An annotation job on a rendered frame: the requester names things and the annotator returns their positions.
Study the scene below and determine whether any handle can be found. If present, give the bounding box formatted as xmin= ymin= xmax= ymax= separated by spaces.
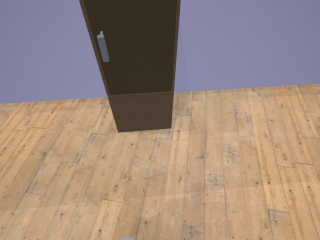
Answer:
xmin=97 ymin=31 xmax=110 ymax=62

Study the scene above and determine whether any cupboard door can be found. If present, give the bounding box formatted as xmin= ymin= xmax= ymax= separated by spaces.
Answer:
xmin=83 ymin=0 xmax=177 ymax=95

